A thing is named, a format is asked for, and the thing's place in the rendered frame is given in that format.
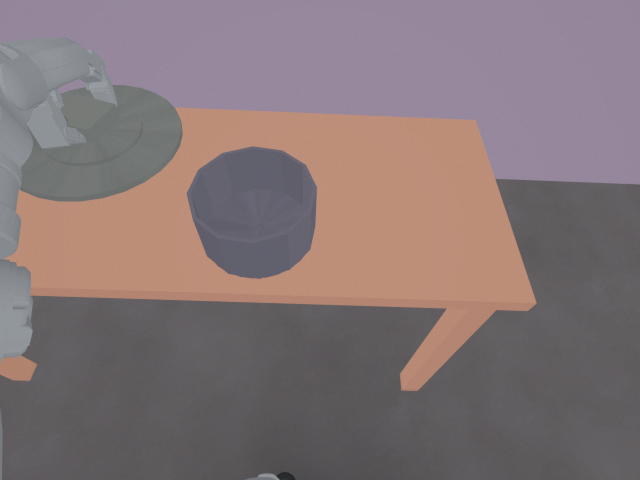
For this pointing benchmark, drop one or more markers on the table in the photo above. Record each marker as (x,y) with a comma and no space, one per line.
(408,214)

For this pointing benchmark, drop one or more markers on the robot left upper arm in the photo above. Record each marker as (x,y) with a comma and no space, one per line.
(15,316)

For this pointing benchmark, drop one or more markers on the pot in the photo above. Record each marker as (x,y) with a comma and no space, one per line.
(254,210)

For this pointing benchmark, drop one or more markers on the robot left forearm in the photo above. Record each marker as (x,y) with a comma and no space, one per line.
(22,87)

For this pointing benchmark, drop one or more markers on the knob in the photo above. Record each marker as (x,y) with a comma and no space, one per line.
(91,117)

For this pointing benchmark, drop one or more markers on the left robot hand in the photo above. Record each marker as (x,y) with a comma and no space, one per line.
(62,61)

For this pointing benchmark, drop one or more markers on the lid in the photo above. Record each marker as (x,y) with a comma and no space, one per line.
(137,147)

